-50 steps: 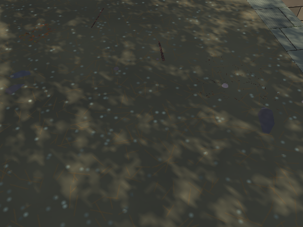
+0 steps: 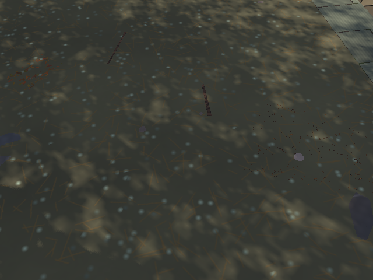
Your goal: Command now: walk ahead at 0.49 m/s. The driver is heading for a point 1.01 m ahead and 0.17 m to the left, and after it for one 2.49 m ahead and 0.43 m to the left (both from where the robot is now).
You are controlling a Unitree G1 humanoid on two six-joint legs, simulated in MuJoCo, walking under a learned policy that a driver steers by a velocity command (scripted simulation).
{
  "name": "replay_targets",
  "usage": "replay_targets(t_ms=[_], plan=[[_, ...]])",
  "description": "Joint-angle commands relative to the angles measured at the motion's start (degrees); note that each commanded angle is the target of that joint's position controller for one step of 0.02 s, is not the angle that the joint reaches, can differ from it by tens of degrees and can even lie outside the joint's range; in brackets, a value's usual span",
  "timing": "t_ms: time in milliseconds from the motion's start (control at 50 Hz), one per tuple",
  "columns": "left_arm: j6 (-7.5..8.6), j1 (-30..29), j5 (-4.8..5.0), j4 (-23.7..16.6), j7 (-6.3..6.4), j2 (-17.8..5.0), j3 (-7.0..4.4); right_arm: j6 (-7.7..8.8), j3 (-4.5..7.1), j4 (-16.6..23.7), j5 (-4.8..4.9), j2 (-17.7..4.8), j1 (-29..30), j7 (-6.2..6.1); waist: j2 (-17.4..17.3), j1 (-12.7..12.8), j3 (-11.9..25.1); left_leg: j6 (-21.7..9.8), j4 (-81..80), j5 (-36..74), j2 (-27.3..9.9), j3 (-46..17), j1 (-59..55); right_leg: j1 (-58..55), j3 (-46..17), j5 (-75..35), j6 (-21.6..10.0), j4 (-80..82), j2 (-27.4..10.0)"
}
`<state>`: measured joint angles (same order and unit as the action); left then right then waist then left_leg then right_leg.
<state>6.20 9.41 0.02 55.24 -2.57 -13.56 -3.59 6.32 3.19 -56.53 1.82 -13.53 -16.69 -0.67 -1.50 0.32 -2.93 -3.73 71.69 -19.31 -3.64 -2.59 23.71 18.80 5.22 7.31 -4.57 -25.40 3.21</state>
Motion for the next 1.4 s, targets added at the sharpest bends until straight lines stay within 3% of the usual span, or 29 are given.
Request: replay_targets(t_ms=[20, 140, 220, 300, 360, 400, 420, 440, 460, 480, 500, 520, 540, 580, 640, 760, 900, 940, 960, 980, 1000, 1020, 1040, 1060, 1080, 1120, 1160, 1260, 1400], plan=[[1.20, 0.37, -0.36, -1.45, -0.06, -3.74, -0.18, -0.87, 1.30, 2.07, -0.22, -2.71, -5.47, -0.65, 4.42, -2.26, 4.36, -0.34, -2.08, 3.73, -5.94, -2.47, 6.57, -5.88, -17.78, -1.71, -9.68, 17.48, -15.85], [0.52, 7.24, -0.10, 0.34, 2.46, -7.56, -0.71, -1.45, 1.70, 6.87, -1.39, -3.79, 7.89, -0.51, 3.50, 0.18, -0.19, 3.17, -20.84, 19.06, -6.57, -0.63, 17.39, -8.70, -12.53, -5.20, -9.00, 20.46, -14.83], [0.04, 11.48, 0.60, 1.20, 2.82, -8.17, -0.71, -0.93, 0.91, 8.84, -0.96, -2.52, 16.01, 0.48, 3.98, 3.00, -1.11, 3.30, -33.82, 26.25, -3.55, 2.29, 15.09, -12.03, -8.86, -6.26, -7.05, 19.90, -13.50], [-0.99, 15.37, 0.93, 2.84, 2.93, -8.63, -1.04, -0.41, 0.33, 11.26, -0.39, -2.73, 22.02, 1.99, 4.39, 4.77, -2.68, 2.45, -39.96, 22.65, -2.11, 2.70, 16.54, -19.73, -8.92, -7.22, -6.88, 16.34, -16.41], [-1.81, 14.54, 1.10, 2.99, 3.22, -9.79, -1.66, 0.18, 0.74, 11.99, -0.18, -4.68, 20.55, 2.89, 5.98, 2.36, -1.36, 0.14, -42.70, 16.51, -0.64, 3.11, 12.22, -23.78, -9.50, -14.84, -5.48, 11.84, -18.75], [-2.34, 11.68, 1.00, 2.21, 3.21, -9.85, -1.61, 0.40, 2.65, 8.77, -0.41, -8.26, 8.83, 2.69, 6.46, -4.32, 5.78, -2.41, -44.21, 15.56, 3.17, 6.16, -4.55, -22.18, -6.47, -32.51, -3.37, -1.52, -15.75], [-2.35, 11.29, 0.43, 1.15, 3.17, -7.98, -0.77, 0.35, 4.07, 5.80, -0.94, -11.95, -2.34, 2.19, 3.93, -8.49, 13.64, -5.29, -41.93, 17.07, -1.33, 1.30, -21.90, -12.98, -4.07, -27.20, -1.42, -16.29, -12.65], [-1.31, 17.93, 0.22, 0.34, 2.59, -1.24, 1.23, 0.04, 5.57, 4.03, -2.09, -18.05, -10.11, 2.04, -9.93, -6.82, 22.84, -14.45, -44.79, 9.12, -16.49, -24.74, -45.63, 11.24, -1.69, -2.26, 2.96, -40.16, -2.97], [0.30, 17.05, 1.04, 1.03, 2.26, -2.34, 1.23, -0.05, 4.12, 3.88, -1.82, -13.89, -10.54, 2.26, -12.54, -7.10, 26.69, -16.06, -53.81, 4.96, -19.77, -40.08, -48.36, 19.83, -10.59, 24.78, 2.55, -49.39, -0.40], [1.17, 11.76, 2.58, -0.47, 2.07, -7.49, -0.13, 0.11, 2.99, 4.53, -1.30, -10.45, -5.48, 2.28, -9.35, -6.44, 18.21, -12.66, -54.18, 3.98, -17.71, -32.02, -41.81, 25.13, -11.91, 22.47, 1.26, -53.13, -4.08], [1.42, 7.85, 2.80, -1.56, 2.31, -8.07, -0.20, 0.08, 2.23, 5.99, -1.30, -8.27, -0.05, 2.23, -5.17, -4.89, 12.48, -10.72, -55.17, 8.07, -15.58, -23.55, -32.82, 24.82, -10.06, 17.10, 0.70, -51.38, -7.34], [1.12, 6.03, 2.00, -1.73, 2.75, -7.64, -0.52, 0.12, 1.64, 6.48, -1.68, -6.53, 3.86, 2.45, -1.80, -3.00, 8.29, -9.74, -57.23, 12.47, -13.27, -17.60, -24.14, 22.31, -9.06, 12.81, 0.87, -47.35, -9.53], [0.25, 6.75, 1.40, -1.46, 3.09, -6.96, -0.94, 0.36, 1.18, 6.50, -2.15, -5.12, 5.67, 2.63, -2.55, -0.89, 6.43, -8.68, -59.18, 14.71, -11.07, -13.31, -18.49, 18.49, -9.37, 10.04, 0.87, -43.84, -11.38], [-1.31, 8.97, 1.20, -0.79, 3.19, -4.30, -0.78, 0.55, 1.17, 5.53, -2.26, -5.03, 4.98, 2.74, -3.35, 0.73, 5.33, -9.12, -62.17, 16.59, -9.47, -9.55, -13.59, 14.69, -8.81, 7.78, 1.36, -40.61, -12.09], [-2.03, 4.57, 0.66, -2.49, 3.42, -4.54, -1.11, 0.69, 1.72, 4.15, -2.19, -7.57, 1.95, 1.70, -1.89, 0.59, 2.66, -10.02, -64.60, 20.52, -9.40, -6.48, -13.63, 19.58, -8.47, 1.33, 2.90, -33.44, -12.58], [-1.38, -7.17, 0.59, -5.91, 2.50, -3.12, -0.71, -0.11, 1.59, 2.41, -1.49, -8.22, -3.22, 0.29, -2.07, -2.57, -0.06, -7.59, -65.92, 19.93, -7.30, -1.04, -16.99, 20.72, -6.13, -13.83, 3.85, -14.00, -10.20], [-0.32, -15.48, 1.22, -9.75, 0.41, -3.95, -0.13, -1.68, 2.33, -0.58, -0.75, -9.19, -8.17, -0.21, -2.31, -4.09, -2.71, -6.87, -60.43, 23.98, -11.79, -1.79, -27.95, 21.02, -5.58, -7.06, 1.58, -4.43, -8.10], [0.20, -11.10, 1.24, -9.13, 0.30, -6.06, -1.03, -2.17, 2.66, -0.26, -0.59, -10.11, -6.49, -0.31, -3.68, -0.91, -0.11, -5.84, -55.40, 34.44, -11.74, -2.63, -28.13, 12.60, -4.36, -3.17, 0.39, -2.75, -5.78], [0.43, -4.37, 1.10, -7.26, 0.54, -7.89, -2.10, -2.42, 2.56, 0.22, -0.50, -10.10, -4.79, -0.27, -3.75, 2.94, 3.78, -4.75, -48.18, 42.70, -9.62, -1.38, -26.40, 2.65, -2.76, -3.59, -0.69, -1.33, -3.83], [0.57, 6.47, 0.63, -4.27, 1.09, -11.34, -3.61, -2.45, 1.84, 1.14, -0.88, -8.43, -3.91, -0.18, -2.34, 7.28, 11.19, -2.87, -35.49, 40.41, -6.13, 0.65, -18.66, -14.26, -5.06, -5.48, -2.81, -3.66, -6.28], [0.41, 15.46, -0.60, -2.76, 1.70, -16.97, -5.03, -1.83, 0.36, 2.53, -1.60, -3.32, -8.48, 0.11, 8.24, 7.14, 21.25, 0.97, -12.98, 18.64, 1.31, 4.22, 2.25, -38.02, -24.92, -2.14, -9.16, -3.76, -21.58], [0.06, 16.77, -0.23, -2.18, 1.55, -14.94, -4.16, -0.66, -0.51, 1.79, -0.50, -0.82, -10.97, 0.35, 17.88, 6.42, 27.90, 1.95, 0.29, -13.93, 6.73, -1.88, 13.74, -44.39, -45.17, 5.11, -13.53, 5.59, -28.83], [0.10, 13.15, 0.19, -2.72, 1.61, -10.64, -2.84, -0.03, 1.24, 2.36, 1.09, -7.11, -6.63, 0.39, 12.52, 6.63, 20.46, 1.11, 5.63, -12.23, 3.03, -5.90, 18.75, -37.94, -39.55, 9.79, -10.55, 7.34, -26.65], [0.11, 8.37, 0.30, -3.75, 1.80, -8.19, -2.08, 0.04, 1.50, 3.80, 1.45, -8.05, -2.38, 0.23, 9.77, 5.39, 13.44, 0.40, 5.34, -7.29, -0.09, -3.83, 20.21, -29.42, -30.84, 9.05, -8.05, 8.54, -25.06], [0.32, 4.10, -0.01, -4.10, 1.62, -6.37, -1.46, -0.33, 1.70, 4.13, 0.93, -7.37, -0.33, -0.14, 5.91, 3.47, 8.83, 0.36, 2.13, -2.44, -2.47, -3.11, 17.67, -20.42, -24.72, 6.77, -6.71, 11.24, -22.85], [0.74, 0.35, -0.81, -3.75, 1.45, -4.19, -0.92, -2.13, 2.28, 3.60, 0.36, -5.18, -2.29, -0.35, 7.86, -0.05, 4.99, 0.14, -2.38, 2.51, -5.09, -3.57, 11.31, -10.61, -15.89, 3.33, -4.99, 15.26, -19.56], [1.02, 0.51, -0.86, -2.91, 1.74, -4.92, -1.28, -3.54, 2.25, 3.88, 0.47, -3.09, -2.78, -0.34, 7.10, -1.19, 3.09, 0.35, -4.07, 4.78, -5.53, -3.27, 10.95, -7.58, -10.50, -0.72, -5.38, 17.62, -18.91], [0.82, 3.04, -1.23, -1.83, 3.34, -7.32, -2.00, -3.98, 2.68, 6.97, -0.43, -3.37, 3.75, 0.27, 4.57, -0.67, 0.58, 1.77, -15.35, 17.62, -4.86, -3.93, 17.83, -10.76, -1.83, -8.22, -5.20, 18.93, -18.34], [-0.95, 8.83, 0.03, -0.94, 4.24, -9.67, -2.73, -3.69, 1.23, 12.82, -0.62, -1.81, 16.88, 2.97, 3.01, 3.74, -3.49, 0.62, -31.64, 20.45, -3.34, 3.57, 19.52, -20.69, 5.62, -12.51, -3.91, 16.86, -20.10]])
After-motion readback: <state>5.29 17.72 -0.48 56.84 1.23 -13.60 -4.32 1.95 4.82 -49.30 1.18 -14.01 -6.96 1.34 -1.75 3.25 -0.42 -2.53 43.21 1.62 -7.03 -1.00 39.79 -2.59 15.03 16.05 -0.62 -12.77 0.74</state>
